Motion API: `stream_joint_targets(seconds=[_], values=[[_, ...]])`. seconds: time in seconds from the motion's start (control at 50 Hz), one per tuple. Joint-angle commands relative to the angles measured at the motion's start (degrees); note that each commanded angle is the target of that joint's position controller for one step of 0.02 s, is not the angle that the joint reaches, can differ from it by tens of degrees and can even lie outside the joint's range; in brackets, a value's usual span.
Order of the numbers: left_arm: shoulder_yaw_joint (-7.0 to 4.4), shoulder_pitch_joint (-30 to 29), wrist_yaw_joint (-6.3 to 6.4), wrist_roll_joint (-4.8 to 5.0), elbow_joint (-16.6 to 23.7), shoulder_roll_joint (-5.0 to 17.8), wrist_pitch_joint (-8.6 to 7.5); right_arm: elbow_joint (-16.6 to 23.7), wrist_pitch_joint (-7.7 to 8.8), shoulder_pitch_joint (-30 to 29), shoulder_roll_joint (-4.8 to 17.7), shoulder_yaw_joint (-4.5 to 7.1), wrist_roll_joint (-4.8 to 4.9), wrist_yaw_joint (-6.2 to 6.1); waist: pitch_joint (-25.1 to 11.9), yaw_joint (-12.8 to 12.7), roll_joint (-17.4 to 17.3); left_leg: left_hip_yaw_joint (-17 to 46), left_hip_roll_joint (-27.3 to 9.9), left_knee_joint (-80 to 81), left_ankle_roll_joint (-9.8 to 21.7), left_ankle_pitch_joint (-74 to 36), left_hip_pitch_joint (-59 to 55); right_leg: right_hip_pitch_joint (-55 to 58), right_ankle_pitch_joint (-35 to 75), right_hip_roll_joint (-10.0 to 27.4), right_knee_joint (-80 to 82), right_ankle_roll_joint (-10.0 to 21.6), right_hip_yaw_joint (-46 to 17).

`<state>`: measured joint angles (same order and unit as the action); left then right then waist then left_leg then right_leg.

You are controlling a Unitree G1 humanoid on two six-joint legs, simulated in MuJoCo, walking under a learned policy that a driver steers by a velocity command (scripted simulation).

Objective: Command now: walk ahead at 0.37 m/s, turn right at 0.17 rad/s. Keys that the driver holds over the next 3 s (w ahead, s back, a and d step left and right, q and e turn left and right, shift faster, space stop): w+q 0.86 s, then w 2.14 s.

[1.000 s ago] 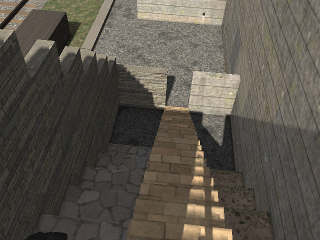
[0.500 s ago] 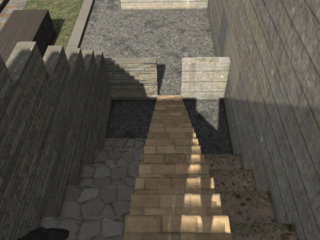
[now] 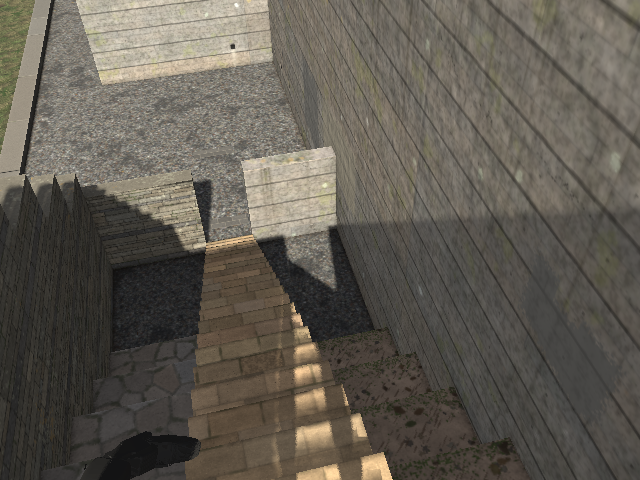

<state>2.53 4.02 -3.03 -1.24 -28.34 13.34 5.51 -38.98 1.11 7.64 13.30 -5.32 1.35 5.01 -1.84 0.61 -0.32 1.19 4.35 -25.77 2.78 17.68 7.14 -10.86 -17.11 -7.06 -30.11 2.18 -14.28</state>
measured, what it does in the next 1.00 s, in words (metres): stands, turning left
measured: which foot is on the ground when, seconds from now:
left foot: down 0.00-1.00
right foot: down 0.00-1.00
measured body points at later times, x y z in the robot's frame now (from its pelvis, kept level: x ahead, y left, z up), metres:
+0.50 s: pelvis +0.03 -0.03 +0.00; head +0.03 -0.02 +0.45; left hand +0.26 +0.22 -0.01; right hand +0.27 -0.22 -0.06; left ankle -0.04 +0.09 -0.74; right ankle -0.01 -0.11 -0.74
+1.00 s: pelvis -0.03 -0.01 +0.00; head -0.03 +0.00 +0.45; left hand +0.07 +0.28 -0.06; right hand +0.27 -0.11 -0.03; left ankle -0.04 +0.09 -0.74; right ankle -0.01 -0.11 -0.74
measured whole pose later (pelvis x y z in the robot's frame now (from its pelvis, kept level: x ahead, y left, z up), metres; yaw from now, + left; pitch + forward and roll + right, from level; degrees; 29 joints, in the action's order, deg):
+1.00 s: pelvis -0.03 -0.01 +0.00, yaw +20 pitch -3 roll +0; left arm 3.7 8.8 -4.5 -0.8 -29.1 17.4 1.6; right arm -25.2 -6.0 2.0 14.8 -5.0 0.6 2.8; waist 2.2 -1.3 0.9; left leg 14.6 9.2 -26.8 2.9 12.0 10.7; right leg -7.4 -15.8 -0.3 -25.7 1.4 4.5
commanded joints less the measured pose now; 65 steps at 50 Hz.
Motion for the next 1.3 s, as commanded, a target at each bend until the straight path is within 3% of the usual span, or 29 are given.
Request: stream_joint_targets(seconds=[0.02, 0.06, 0.08, 0.12, 0.16, 0.2, 0.26, 0.28, 0.32, 0.38, 0.46, 0.5, 0.52, 0.54, 0.58, 0.64, 0.66, 0.68, 0.72, 0.76, 0.8, 0.82, 0.88, 0.92, 1.0, 1.02, 1.08, 1.16, 1.3], values=[[-1.11, -8.11, -0.25, 1.54, 5.86, 6.02, -2.14, 5.42, 1.48, -4.97, 9.92, 2.85, 0.33, -1.04, 1.31, 2.03, 6.40, 10.57, -9.14, 7.55, 2.66, -10.24, -5.08, 0.48, 25.68, 7.17, 9.07, 4.69, -6.59], [-0.74, -8.55, 0.22, 1.66, 6.55, 5.08, -2.38, 4.75, 1.41, -4.24, 8.46, 2.24, -0.36, -0.55, -1.82, 1.09, 4.35, 8.95, -9.01, 6.62, 2.15, -14.29, -6.74, 4.85, 28.33, 7.50, 9.62, 3.99, -6.24], [-0.69, -9.32, 0.58, 1.96, 6.90, 4.74, -2.64, 4.69, 1.63, -4.40, 7.29, 1.76, 0.17, -0.46, -4.23, 0.77, 3.49, 9.08, -9.15, 6.90, 1.79, -16.35, -6.60, 7.88, 28.57, 7.80, 8.83, 3.67, -4.95], [-0.80, -10.85, 1.05, 1.49, 8.30, 5.36, -2.30, 5.71, 1.61, -6.39, 6.25, 0.97, -0.09, 0.10, -4.25, -0.10, 0.50, 9.37, -8.84, 7.21, 1.10, -18.56, -5.30, 9.13, 27.99, 8.22, 8.41, 3.29, -3.71], [-0.80, -11.73, 1.33, 1.09, 9.14, 5.63, -2.68, 6.37, 1.17, -6.95, 6.30, 0.82, 0.37, 0.40, -3.93, -0.24, 1.10, 9.62, -8.69, 7.00, 0.84, -18.16, -3.68, 10.42, 29.06, 8.51, 8.23, 2.76, -2.36], [-0.28, -11.30, 1.39, 0.95, 9.97, 5.23, -3.16, 7.20, 0.52, -7.21, 6.92, 1.14, 0.94, -0.17, -3.67, -0.74, -0.39, 10.79, -8.44, 7.00, 1.26, -19.11, -2.89, 12.03, 31.85, 9.58, 8.54, 1.98, -1.82], [-0.01, -11.27, 2.16, 2.25, 9.90, 5.75, -4.20, 7.86, 0.42, -5.90, 6.52, 1.43, 0.73, -1.04, -4.35, 0.08, 0.77, 11.51, -8.17, 6.57, 0.36, -15.81, -0.63, 15.22, 37.96, 11.72, 7.64, 1.17, -1.69], [-0.12, -11.14, 2.02, 2.97, 9.79, 6.24, -4.33, 7.95, 0.06, -5.92, 6.33, 1.35, 1.30, -0.77, -4.79, -0.10, 0.91, 11.66, -8.49, 5.49, 0.19, -16.57, 0.03, 16.70, 41.12, 12.54, 7.49, 0.25, -1.55], [-0.05, -10.88, 2.18, 2.59, 9.63, 6.90, -3.99, 9.10, -0.69, -5.52, 6.45, 1.58, 1.07, -0.49, -5.15, 0.37, 2.51, 12.01, -7.73, 4.20, -0.26, -15.66, 1.23, 18.44, 46.32, 13.15, 7.12, -0.50, -0.49], [-0.19, -10.53, 2.72, 3.32, 8.91, 7.10, -5.22, 9.49, -1.02, -4.99, 7.79, 2.48, 1.82, -1.12, -5.28, 0.05, 1.91, 12.90, -7.50, 2.16, -0.98, -15.65, 3.80, 20.75, 48.91, 13.56, 6.51, -0.55, 0.82], [-0.89, -10.65, 2.41, 3.60, 8.87, 8.33, -4.28, 12.19, -2.24, -6.19, 8.65, 3.14, 1.22, -1.05, -7.17, -0.10, 2.26, 12.58, -6.38, -1.51, -1.02, -17.21, 5.61, 22.55, 52.15, 14.06, 4.47, 0.11, 3.34], [-1.24, -10.12, 2.88, 3.37, 8.58, 8.80, -3.64, 13.53, -2.59, -7.13, 7.84, 3.04, 1.72, -1.49, -6.69, -0.60, 1.30, 12.42, -6.85, -3.38, -0.41, -19.77, 6.79, 21.84, 52.80, 14.40, 3.07, -0.45, 4.98], [-1.10, -9.90, 2.92, 3.37, 8.14, 8.17, -3.20, 14.06, -2.75, -6.54, 7.24, 2.95, 1.41, -1.69, -6.52, -0.11, -0.14, 12.43, -6.94, -4.25, -0.82, -20.76, 6.82, 20.72, 54.33, 14.75, 2.43, -0.87, 4.92], [-1.36, -9.85, 2.74, 3.26, 8.16, 8.80, -3.06, 14.50, -2.98, -5.99, 7.41, 2.90, 1.87, -1.96, -6.77, 0.00, 0.51, 12.59, -7.03, -4.96, -0.63, -21.02, 6.89, 20.06, 53.51, 14.55, 1.97, -1.36, 5.68], [-0.97, -9.83, 2.59, 2.84, 8.33, 7.70, -3.38, 15.65, -3.78, -6.94, 7.64, 2.91, 1.62, -2.22, -7.43, -0.38, 0.82, 13.31, -7.22, -5.83, -0.23, -23.75, 6.91, 18.79, 49.33, 13.65, 1.56, -1.24, 7.26], [-0.97, -9.16, 2.09, 2.58, 8.04, 7.97, -3.45, 17.24, -4.60, -8.08, 7.87, 2.95, 1.27, -2.20, -6.98, -0.49, 0.83, 13.60, -6.65, -6.97, 0.25, -23.76, 7.71, 16.18, 43.46, 13.82, 0.98, -0.39, 8.42], [-0.79, -9.22, 1.67, 2.09, 8.14, 7.34, -3.54, 17.60, -4.87, -8.63, 7.25, 2.76, 1.11, -2.40, -7.05, -0.67, 0.93, 14.10, -6.45, -7.09, 0.82, -23.12, 7.68, 15.18, 41.13, 13.65, 1.13, -0.15, 8.87], [-0.87, -7.56, 0.74, 2.26, 7.19, 7.83, -3.61, 18.17, -5.30, -8.76, 7.01, 2.52, 0.19, -2.55, -6.75, -1.16, 0.19, 14.16, -5.49, -6.11, 1.26, -20.50, 8.19, 14.87, 36.97, 13.83, 2.39, 0.40, 7.90], [-1.19, -8.52, -0.59, 1.75, 7.63, 10.02, -2.90, 19.28, -5.44, -9.47, 7.13, 2.56, -0.74, -1.48, -2.25, -0.33, 2.10, 13.67, -4.52, -4.47, 1.70, -14.63, 11.36, 12.70, 29.94, 14.98, 5.33, 0.69, 7.29], [-1.01, -8.42, -0.79, 1.20, 7.66, 9.60, -2.90, 19.30, -5.76, -9.18, 7.92, 2.98, -0.79, -1.07, -1.52, 0.06, 3.61, 14.14, -3.89, -4.34, 1.68, -15.27, 11.32, 10.71, 21.63, 14.21, 5.75, 1.03, 8.69], [-0.76, -6.61, -1.04, 1.16, 7.39, 8.98, -3.63, 19.38, -6.20, -10.11, 8.63, 3.25, -0.96, -0.82, -1.77, -0.96, 1.63, 16.87, -3.66, -2.34, 3.18, -15.05, 11.88, 10.46, 12.54, 12.42, 5.06, 0.07, 10.03], [-0.96, -5.02, -1.09, 1.17, 6.99, 9.52, -3.46, 19.25, -6.19, -10.21, 9.22, 3.53, -1.55, -0.78, -2.02, -1.02, -0.25, 18.27, -3.52, -0.91, 4.11, -12.02, 12.24, 10.45, 8.46, 12.11, 4.74, -0.29, 10.32], [-0.94, -2.97, -1.31, 0.76, 6.62, 9.00, -4.06, 20.01, -6.34, -12.91, 8.71, 3.07, -1.00, -0.81, 0.25, -2.35, -4.47, 24.84, -4.61, 5.58, 5.87, -5.57, 14.77, 10.16, 1.23, 10.00, 4.06, -1.43, 11.76], [-0.82, -2.24, -0.99, 0.50, 6.02, 9.00, -4.83, 19.99, -6.07, -12.68, 7.60, 2.55, -0.93, -1.92, -0.81, -1.55, -6.00, 26.28, -5.00, 7.52, 5.92, -4.45, 12.27, 10.61, 2.27, 9.79, 4.46, -1.92, 12.37], [0.30, -2.36, -1.63, 0.31, 5.50, 7.95, -5.80, 19.74, -5.83, -12.83, 6.62, 1.99, -0.67, -2.93, -1.66, -0.64, -2.68, 25.78, -4.73, 8.52, 5.01, -3.43, 8.20, 9.89, 2.96, 12.02, 7.61, -2.19, 11.39], [0.05, -2.22, -1.41, -0.02, 5.65, 9.18, -5.40, 20.08, -6.01, -12.65, 6.95, 2.28, -1.39, -2.90, -1.63, 0.14, -2.13, 24.88, -4.23, 8.45, 4.65, -3.87, 8.55, 9.78, 2.15, 11.64, 7.14, -1.88, 11.43], [0.73, 0.11, -1.06, -0.35, 5.56, 7.92, -5.01, 20.06, -6.12, -12.75, 6.82, 2.14, -1.21, -2.94, -1.02, -0.77, -1.13, 24.79, -4.29, 8.70, 4.35, -5.05, 7.97, 8.41, 1.14, 11.31, 6.82, -2.69, 13.33], [1.26, 1.94, -0.81, -0.07, 5.51, 7.85, -4.97, 19.84, -6.11, -12.51, 5.91, 1.86, -1.26, -2.93, -0.10, -0.71, -0.06, 24.31, -4.02, 7.98, 4.17, -7.59, 6.84, 7.55, 1.18, 12.46, 7.11, -2.84, 12.87], [1.14, 2.91, -0.07, 0.40, 6.36, 8.37, -4.55, 18.26, -4.70, -11.96, 5.55, 1.92, -1.47, -3.00, -0.54, -0.97, -0.72, 23.01, -3.37, 8.04, 3.90, -13.12, 5.92, 9.13, 3.97, 12.72, 7.40, -3.15, 13.38]])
